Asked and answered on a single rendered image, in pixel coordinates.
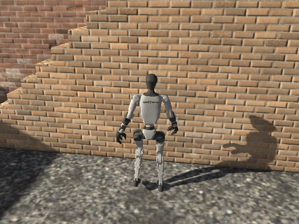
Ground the robot left forearm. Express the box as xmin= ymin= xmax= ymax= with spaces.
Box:
xmin=118 ymin=112 xmax=130 ymax=133

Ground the left robot upper arm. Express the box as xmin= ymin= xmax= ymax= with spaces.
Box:
xmin=126 ymin=94 xmax=141 ymax=119

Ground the robot right foot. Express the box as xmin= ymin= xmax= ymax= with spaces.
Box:
xmin=157 ymin=180 xmax=164 ymax=192

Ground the right robot hand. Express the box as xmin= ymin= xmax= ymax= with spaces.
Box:
xmin=167 ymin=126 xmax=178 ymax=135

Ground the right robot upper arm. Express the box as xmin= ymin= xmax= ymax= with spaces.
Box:
xmin=161 ymin=94 xmax=174 ymax=118

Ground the left robot hand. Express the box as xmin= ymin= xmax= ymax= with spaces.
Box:
xmin=116 ymin=131 xmax=126 ymax=144

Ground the robot right forearm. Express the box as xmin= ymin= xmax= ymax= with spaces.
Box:
xmin=169 ymin=111 xmax=177 ymax=127

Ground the left robot shin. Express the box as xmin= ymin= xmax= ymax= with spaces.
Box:
xmin=134 ymin=149 xmax=142 ymax=181

